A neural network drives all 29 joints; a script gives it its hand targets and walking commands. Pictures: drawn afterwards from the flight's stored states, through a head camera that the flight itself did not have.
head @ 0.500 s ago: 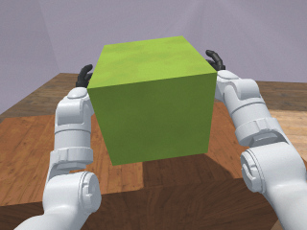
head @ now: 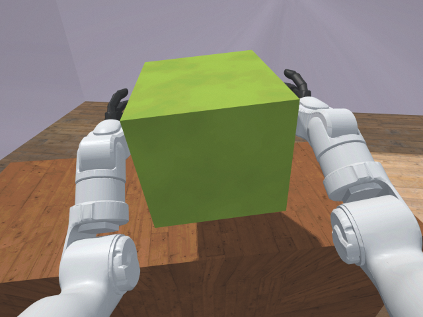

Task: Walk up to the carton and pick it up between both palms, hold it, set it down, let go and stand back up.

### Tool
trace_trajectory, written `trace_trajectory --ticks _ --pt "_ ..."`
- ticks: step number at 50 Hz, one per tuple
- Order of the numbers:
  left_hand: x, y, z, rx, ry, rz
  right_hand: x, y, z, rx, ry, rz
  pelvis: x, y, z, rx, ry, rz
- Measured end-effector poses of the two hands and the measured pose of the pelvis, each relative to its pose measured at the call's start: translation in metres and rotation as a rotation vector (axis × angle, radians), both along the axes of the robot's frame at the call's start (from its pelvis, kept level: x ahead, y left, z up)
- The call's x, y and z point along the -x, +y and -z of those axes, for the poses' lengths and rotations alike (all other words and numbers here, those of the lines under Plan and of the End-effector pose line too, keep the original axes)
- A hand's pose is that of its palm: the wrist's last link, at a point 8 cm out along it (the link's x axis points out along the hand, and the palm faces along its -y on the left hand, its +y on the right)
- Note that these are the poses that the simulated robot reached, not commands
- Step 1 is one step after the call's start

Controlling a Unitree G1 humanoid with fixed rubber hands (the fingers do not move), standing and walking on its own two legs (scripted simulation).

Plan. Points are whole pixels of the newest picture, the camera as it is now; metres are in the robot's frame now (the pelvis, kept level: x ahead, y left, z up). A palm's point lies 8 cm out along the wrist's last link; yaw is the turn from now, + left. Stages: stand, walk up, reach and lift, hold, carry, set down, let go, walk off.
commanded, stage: hold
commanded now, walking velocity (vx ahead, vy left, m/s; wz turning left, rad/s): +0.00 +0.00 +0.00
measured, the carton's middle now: (208, 129) +0.40 +0.00 +0.24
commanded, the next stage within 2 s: none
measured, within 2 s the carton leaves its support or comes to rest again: neither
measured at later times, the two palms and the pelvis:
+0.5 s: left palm (116, 130) +0.37 +0.17 +0.26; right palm (298, 109) +0.37 -0.16 +0.29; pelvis +0.00 +0.00 +0.00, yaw +0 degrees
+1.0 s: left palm (114, 128) +0.37 +0.17 +0.27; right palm (297, 108) +0.37 -0.16 +0.29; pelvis +0.00 +0.00 +0.00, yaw +0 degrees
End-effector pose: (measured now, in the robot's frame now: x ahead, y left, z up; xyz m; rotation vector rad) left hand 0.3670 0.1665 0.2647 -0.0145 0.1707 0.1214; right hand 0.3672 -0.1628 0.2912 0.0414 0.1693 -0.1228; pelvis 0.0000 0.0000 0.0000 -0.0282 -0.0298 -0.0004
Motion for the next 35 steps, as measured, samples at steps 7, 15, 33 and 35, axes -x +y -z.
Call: trace_trajectory --ticks 7,15,33,35 --pt "-0.0001 -0.0005 0.0003 -0.001 0.000 0.003 0.0007 -0.0005 0.0005 0.002 0.000 0.002 0.0002 0.0002 0.0000 0.000 0.001 0.000" --pt "-0.0017 0.0008 -0.0003 -0.001 -0.002 0.001 -0.0015 0.0009 -0.0013 0.012 -0.002 -0.001 0.0000 0.0008 -0.0002 0.000 0.007 0.005" --pt "-0.0005 -0.0010 0.0031 0.004 0.000 0.004 0.0008 -0.0009 0.0021 -0.006 0.001 0.005 -0.0006 0.0010 0.0001 0.001 -0.002 0.005" --pt "-0.0002 -0.0014 0.0026 0.002 0.000 0.004 0.0012 -0.0014 0.0021 -0.002 0.001 0.005 -0.0005 0.0010 0.0001 0.001 -0.001 0.006"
